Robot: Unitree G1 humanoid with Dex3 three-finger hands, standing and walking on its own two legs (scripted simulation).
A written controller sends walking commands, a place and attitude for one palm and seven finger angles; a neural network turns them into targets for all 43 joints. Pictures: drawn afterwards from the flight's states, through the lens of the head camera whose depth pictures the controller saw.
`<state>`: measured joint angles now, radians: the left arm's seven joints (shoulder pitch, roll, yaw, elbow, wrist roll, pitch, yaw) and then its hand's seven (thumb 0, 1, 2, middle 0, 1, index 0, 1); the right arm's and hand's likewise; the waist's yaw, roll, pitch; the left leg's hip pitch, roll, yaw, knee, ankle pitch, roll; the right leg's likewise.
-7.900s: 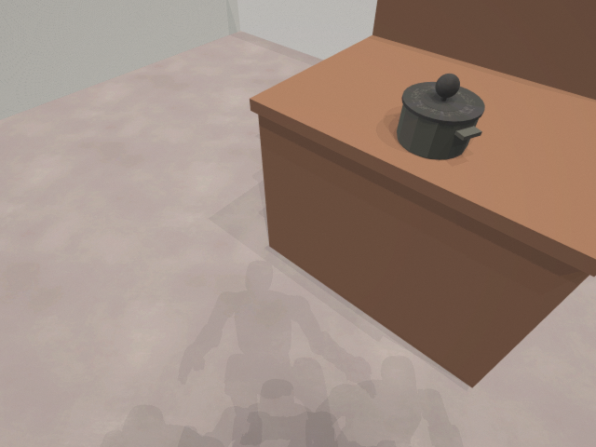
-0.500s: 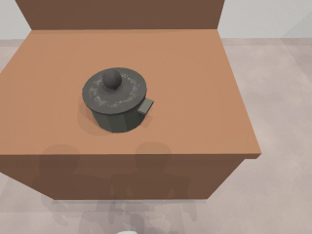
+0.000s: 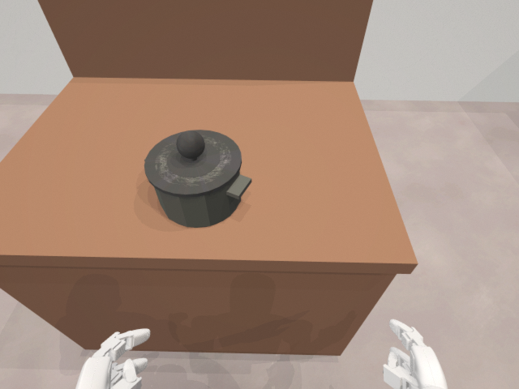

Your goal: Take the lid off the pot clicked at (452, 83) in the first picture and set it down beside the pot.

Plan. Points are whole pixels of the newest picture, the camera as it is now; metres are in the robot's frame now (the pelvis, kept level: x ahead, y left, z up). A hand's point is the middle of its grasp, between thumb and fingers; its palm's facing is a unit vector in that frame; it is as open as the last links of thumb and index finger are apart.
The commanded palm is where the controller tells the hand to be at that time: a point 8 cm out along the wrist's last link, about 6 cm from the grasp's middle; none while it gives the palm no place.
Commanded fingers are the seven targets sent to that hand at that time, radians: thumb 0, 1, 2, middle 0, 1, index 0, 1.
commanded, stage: lift the closed hand beside the body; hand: left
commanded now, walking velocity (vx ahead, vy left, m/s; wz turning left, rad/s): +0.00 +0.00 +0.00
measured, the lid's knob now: (190, 144) +0.51 +0.16 +0.10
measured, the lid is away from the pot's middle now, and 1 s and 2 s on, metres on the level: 0.00 0.00 0.00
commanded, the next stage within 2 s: raise the hand higher, near the body in 0.32 s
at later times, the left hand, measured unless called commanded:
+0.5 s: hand (100, 383) +0.14 +0.23 -0.01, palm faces +0.23 -0.90 -0.37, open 3.1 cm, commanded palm +0.09 +0.26 +0.04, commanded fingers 0.00 0.90 0.90 -1.30 -1.50 -1.30 -1.50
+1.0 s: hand (88, 346) +0.17 +0.23 +0.05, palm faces +0.26 -0.88 -0.40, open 3.1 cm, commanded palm +0.13 +0.27 +0.10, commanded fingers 0.00 0.90 0.90 -1.30 -1.50 -1.30 -1.50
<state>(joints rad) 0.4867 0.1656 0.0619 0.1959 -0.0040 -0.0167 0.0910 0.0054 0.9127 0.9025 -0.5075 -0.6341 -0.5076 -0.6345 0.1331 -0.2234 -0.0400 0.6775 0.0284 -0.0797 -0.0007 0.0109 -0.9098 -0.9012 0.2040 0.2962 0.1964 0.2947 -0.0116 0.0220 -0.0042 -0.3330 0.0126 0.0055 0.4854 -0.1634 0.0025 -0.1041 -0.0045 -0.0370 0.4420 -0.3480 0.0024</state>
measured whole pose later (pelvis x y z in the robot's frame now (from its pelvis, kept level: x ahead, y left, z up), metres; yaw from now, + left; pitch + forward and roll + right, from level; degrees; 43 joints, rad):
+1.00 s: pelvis +0.02 +0.00 +0.00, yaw +0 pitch +0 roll +0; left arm 0.69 0.28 0.16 -0.33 -0.03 -0.05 0.06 0.01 0.90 0.90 -1.29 -1.50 -1.29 -1.50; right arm 0.14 -0.21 0.00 0.59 0.02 -0.07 -0.05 0.01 -0.91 -0.90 0.20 0.30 0.20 0.29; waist 0.08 0.04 0.01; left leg -0.28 0.01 0.02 0.48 -0.20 0.01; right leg -0.04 -0.01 -0.03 0.39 -0.36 0.01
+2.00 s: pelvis -0.04 +0.02 +0.00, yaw +1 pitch -2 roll -2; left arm 0.07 0.66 0.03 -0.30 0.72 0.07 -0.27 0.00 0.12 1.20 -0.98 -0.56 -0.98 -0.56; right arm 0.05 -0.26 0.03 0.59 0.05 0.09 0.03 0.01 -0.91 -0.90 0.20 0.30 0.20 0.29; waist 0.09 0.13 0.07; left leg -0.34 0.00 -0.01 0.47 -0.09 0.03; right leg -0.11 -0.01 -0.05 0.45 -0.29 0.02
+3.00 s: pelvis -0.05 +0.02 +0.00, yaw +1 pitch -3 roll -2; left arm -0.53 0.62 -0.13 0.12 0.77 0.19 -0.48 0.00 -0.33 1.51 -0.85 -0.08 -0.85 -0.08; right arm 0.09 -0.29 0.01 0.62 0.07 0.09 0.04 0.01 -0.91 -0.90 0.20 0.30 0.20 0.29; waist 0.05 0.13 0.07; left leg -0.32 0.00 -0.01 0.45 -0.07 0.03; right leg -0.12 -0.01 -0.05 0.47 -0.29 0.02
